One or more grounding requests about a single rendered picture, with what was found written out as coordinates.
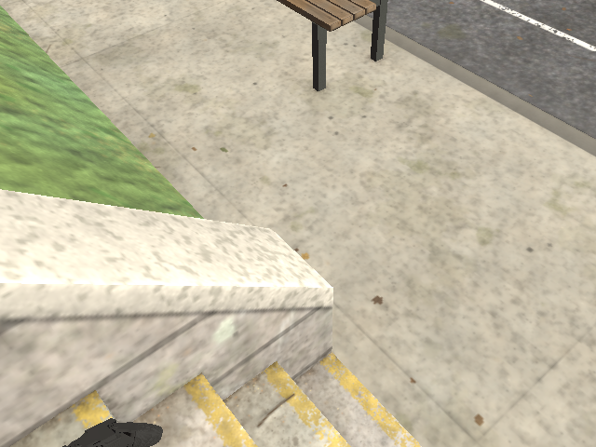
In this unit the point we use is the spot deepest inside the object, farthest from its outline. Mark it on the stairs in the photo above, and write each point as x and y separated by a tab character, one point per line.
325	407

